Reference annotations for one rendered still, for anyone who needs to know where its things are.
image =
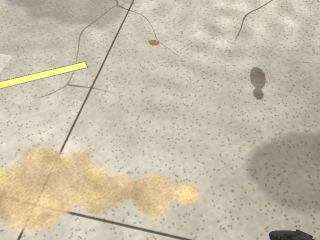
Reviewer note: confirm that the right robot hand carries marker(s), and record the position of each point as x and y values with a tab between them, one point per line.
289	235

